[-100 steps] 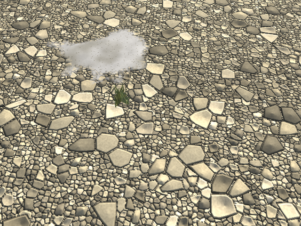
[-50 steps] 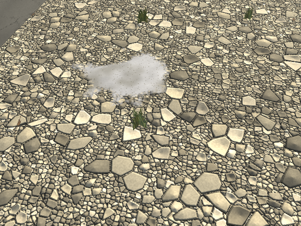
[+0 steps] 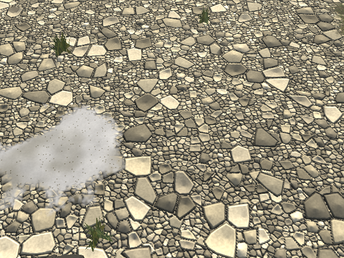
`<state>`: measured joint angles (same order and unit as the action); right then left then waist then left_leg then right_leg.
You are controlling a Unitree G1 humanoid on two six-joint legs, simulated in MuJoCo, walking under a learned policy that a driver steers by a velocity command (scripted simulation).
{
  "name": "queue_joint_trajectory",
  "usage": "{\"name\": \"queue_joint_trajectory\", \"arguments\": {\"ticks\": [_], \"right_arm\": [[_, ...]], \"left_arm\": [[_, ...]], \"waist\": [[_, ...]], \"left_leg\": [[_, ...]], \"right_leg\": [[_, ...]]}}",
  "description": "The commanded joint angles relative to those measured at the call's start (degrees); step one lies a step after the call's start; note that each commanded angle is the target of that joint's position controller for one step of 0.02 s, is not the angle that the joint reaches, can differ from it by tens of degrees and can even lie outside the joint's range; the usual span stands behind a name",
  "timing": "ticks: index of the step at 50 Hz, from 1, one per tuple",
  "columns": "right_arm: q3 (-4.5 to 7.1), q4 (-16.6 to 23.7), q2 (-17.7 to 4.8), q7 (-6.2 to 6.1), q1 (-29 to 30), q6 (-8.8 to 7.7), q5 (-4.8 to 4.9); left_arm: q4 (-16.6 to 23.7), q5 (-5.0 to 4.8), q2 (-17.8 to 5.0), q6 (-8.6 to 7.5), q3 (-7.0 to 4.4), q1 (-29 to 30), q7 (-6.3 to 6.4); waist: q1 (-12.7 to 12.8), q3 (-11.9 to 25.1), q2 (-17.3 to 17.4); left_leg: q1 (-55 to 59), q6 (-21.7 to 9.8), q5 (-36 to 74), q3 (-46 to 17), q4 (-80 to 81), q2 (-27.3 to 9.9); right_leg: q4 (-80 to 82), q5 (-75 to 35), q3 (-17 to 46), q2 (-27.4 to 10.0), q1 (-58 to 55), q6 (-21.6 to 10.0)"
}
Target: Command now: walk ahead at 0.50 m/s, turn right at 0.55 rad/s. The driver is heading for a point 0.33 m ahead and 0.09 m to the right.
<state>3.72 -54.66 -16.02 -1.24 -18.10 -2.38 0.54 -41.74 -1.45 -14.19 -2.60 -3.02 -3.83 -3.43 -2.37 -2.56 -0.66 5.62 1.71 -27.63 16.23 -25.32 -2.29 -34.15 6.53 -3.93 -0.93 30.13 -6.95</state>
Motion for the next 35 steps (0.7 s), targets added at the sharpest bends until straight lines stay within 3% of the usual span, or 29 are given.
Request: {"name": "queue_joint_trajectory", "arguments": {"ticks": [1,2,3,4,5,7,10,13,15,17,19,21,22,23,24,25,26,27,28,30,32,35], "right_arm": [[-0.92,7.61,-1.57,0.52,-3.2,-1.64,-2.1],[-0.82,8.75,-4.63,1.46,1.25,-4.53,-0.07],[0.18,10.69,-7.98,2.1,8.15,-6.19,2.18],[-0.18,11.29,-7.38,1.98,9.49,-6.94,2.09],[0.09,10.48,-7.31,1.55,9.38,-6.92,0.77],[0.79,10.1,-7.89,1.55,7.24,-5.34,-0.31],[0.35,11.12,-5.54,1.33,8.7,-3.68,-1.41],[-0.66,12.4,-3.27,1.42,13.84,-3.65,-1.64],[-0.85,13.34,-3.04,1.95,16.59,-4.02,-1.18],[-0.6,14.04,-4.0,2.31,18.01,-4.03,-0.95],[0.07,13.98,-5.87,2.56,17.34,-4.3,-1.43],[0.7,12.41,-7.07,2.66,12.9,-4.87,-2.0],[1.04,11.45,-8.22,2.48,9.9,-5.23,-2.67],[1.39,11.95,-11.4,2.28,7.96,-5.49,-3.88],[0.89,11.18,-9.38,2.19,5.26,-4.46,-3.77],[-0.08,10.24,-5.63,2.67,3.65,-3.59,-1.61],[-0.35,10.46,-5.24,2.91,6.41,-2.9,-0.59],[-0.78,10.96,-4.46,2.89,9.6,-2.19,-0.75],[-1.25,11.31,-3.76,2.83,13.09,-1.59,-1.17],[-0.94,11.12,-4.69,2.52,16.51,-0.36,-1.94],[-0.66,10.32,-5.21,1.99,15.83,0.14,-2.02],[-0.83,9.22,-4.99,1.4,15.72,0.52,-0.82]], "left_arm": [[-1.2,-0.62,-20.43,0.34,-7.02,-21.23,1.84],[0.78,0.15,-16.93,-0.37,-5.73,-22.45,1.82],[0.52,0.94,-13.24,-1.03,-4.63,-20.68,1.8],[1.06,0.75,-11.34,-1.53,-4.13,-16.99,1.87],[2.03,0.66,-9.42,-1.65,-3.53,-12.61,1.88],[3.71,1.46,-7.86,-1.75,-2.79,-9.02,2.23],[3.73,0.96,-10.26,-1.88,-3.3,-9.87,3.25],[3.0,0.97,-10.76,-0.98,-3.45,-11.22,4.41],[1.78,0.91,-10.59,-0.44,-3.31,-14.39,4.62],[0.79,0.88,-9.92,-0.24,-2.98,-15.36,4.67],[0.15,1.06,-9.12,-0.11,-2.71,-15.15,4.91],[0.02,1.26,-8.33,0.17,-2.43,-13.21,5.12],[0.27,1.48,-7.36,0.21,-2.12,-13.26,5.11],[0.92,2.3,-5.3,-0.06,-1.37,-17.56,4.94],[-1.05,1.47,-3.61,-0.06,-0.47,-25.38,4.86],[-1.64,0.98,-7.54,0.6,-1.08,-25.15,4.65],[-1.13,0.36,-9.84,1.77,-1.83,-20.87,4.86],[-0.71,0.48,-9.96,3.07,-2.0,-17.07,5.33],[-0.31,0.88,-9.36,4.29,-2.08,-15.37,5.68],[-0.76,1.15,-6.67,5.49,-1.47,-15.35,6.12],[-2.22,1.53,-4.77,5.06,-0.95,-16.35,6.28],[-4.3,1.88,-4.32,4.56,-0.97,-17.63,5.83]], "waist": [[6.52,16.99,-13.96],[8.91,25.61,-9.14],[10.44,18.02,-5.91],[7.98,12.4,-1.47],[5.15,8.29,1.72],[1.81,6.15,0.39],[1.02,3.47,0.27],[3.0,2.83,-2.04],[5.32,4.61,-3.57],[5.85,4.78,-4.64],[4.99,5.17,-5.28],[2.09,6.13,-5.45],[0.86,8.03,-3.63],[2.48,14.34,3.45],[2.7,22.01,13.87],[1.83,23.88,12.02],[1.56,18.43,7.83],[1.74,13.88,5.07],[2.85,9.94,5.02],[4.24,6.07,8.94],[3.96,7.54,9.8],[5.14,9.17,7.68]], "left_leg": [[-39.7,-0.59,6.63,-4.82,-48.33,0.73],[-48.28,-0.97,-6.29,-19.37,-57.32,5.49],[-53.68,-2.88,-1.17,-22.13,-56.6,1.81],[-52.51,-3.88,3.93,-21.92,-51.43,-0.92],[-48.67,-3.53,6.5,-21.53,-45.75,-2.89],[-41.5,-2.25,9.14,-21.74,-40.33,-4.5],[-40.29,1.11,13.61,-19.26,-31.25,-3.71],[-34.69,2.14,26.66,-16.6,-15.78,-0.61],[-31.14,1.62,36.5,-15.96,-9.64,1.61],[-30.67,0.51,37.88,-17.21,-6.21,2.03],[-30.88,-1.3,35.07,-18.78,-3.72,1.76],[-27.05,-3.47,34.74,-18.45,-0.33,1.84],[-20.73,-4.64,45.32,-18.5,1.74,0.5],[-6.67,-9.01,66.07,-26.0,-3.23,-8.12],[6.0,-19.4,73.94,-38.96,-3.69,-19.01],[4.95,-21.01,61.2,-45.33,-1.04,-20.51],[-0.18,-19.04,45.95,-44.16,1.36,-18.62],[-6.36,-16.87,35.37,-41.15,3.89,-16.31],[-12.92,-15.3,26.71,-38.53,6.42,-14.6],[-22.55,-12.39,18.33,-32.04,10.2,-9.43],[-23.71,-12.46,19.93,-28.57,10.11,-7.84],[-25.1,-11.32,12.4,-26.5,8.96,-7.18]], "right_leg": [[5.54,7.64,33.58,-13.59,-50.8,-15.35],[16.23,13.55,53.77,-19.42,-56.71,-19.9],[17.83,9.77,45.36,-17.51,-52.73,-15.81],[17.5,4.44,37.35,-15.01,-44.27,-13.43],[18.09,-2.26,31.08,-12.52,-35.28,-11.68],[20.45,-9.31,25.91,-9.78,-25.72,-10.79],[21.86,-18.96,20.04,-8.14,-18.8,-10.73],[18.86,-27.85,11.39,-3.0,-14.24,-6.35],[17.66,-24.51,11.37,-2.79,-15.04,-4.18],[16.06,-20.72,13.56,-4.3,-17.73,-3.34],[12.4,-19.82,16.39,-6.32,-22.23,-2.74],[6.4,-21.48,17.56,-6.3,-24.74,-1.46],[0.83,-21.16,16.4,-3.21,-23.97,0.43],[-9.72,-7.57,15.28,1.23,-16.64,3.18],[-25.1,24.67,12.99,5.96,-6.46,7.24],[-30.5,35.09,15.04,4.78,-3.55,8.66],[-33.62,32.25,15.22,2.83,-0.96,9.75],[-33.09,29.48,13.28,1.37,-0.21,10.55],[-29.24,27.31,12.14,-0.37,-1.24,10.89],[-17.11,24.6,8.84,-1.14,-8.58,11.0],[-8.99,20.18,7.01,-0.54,-14.55,10.53],[3.7,5.58,5.03,0.23,-22.77,8.7]]}}
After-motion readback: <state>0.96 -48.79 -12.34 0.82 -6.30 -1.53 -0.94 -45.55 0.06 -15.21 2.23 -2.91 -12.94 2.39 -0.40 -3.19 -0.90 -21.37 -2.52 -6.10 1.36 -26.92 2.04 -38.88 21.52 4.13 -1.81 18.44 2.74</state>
